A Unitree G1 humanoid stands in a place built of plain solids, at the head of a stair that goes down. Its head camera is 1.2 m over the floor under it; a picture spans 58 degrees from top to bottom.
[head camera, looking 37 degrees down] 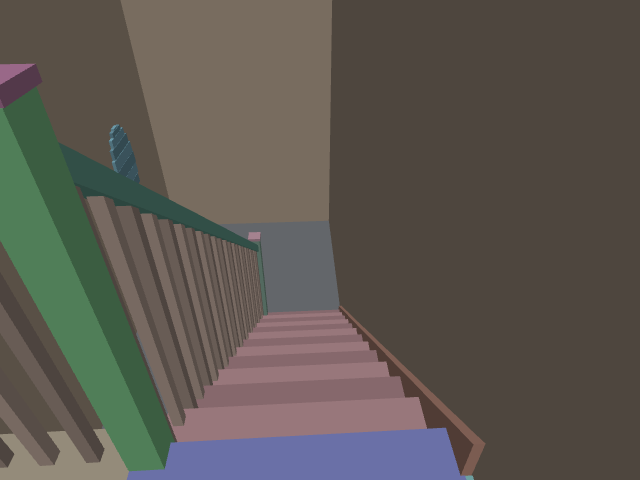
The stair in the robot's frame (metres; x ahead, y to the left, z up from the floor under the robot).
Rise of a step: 0.19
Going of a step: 0.23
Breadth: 0.89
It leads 3 degrees to the left of straight ahead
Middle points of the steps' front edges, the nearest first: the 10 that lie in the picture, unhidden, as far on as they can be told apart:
0.66 0.03 0.00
0.88 0.09 -0.19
1.10 0.10 -0.38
1.33 0.11 -0.58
1.55 0.13 -0.77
1.78 0.14 -0.96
2.00 0.15 -1.16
2.23 0.16 -1.35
2.45 0.18 -1.54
2.68 0.19 -1.73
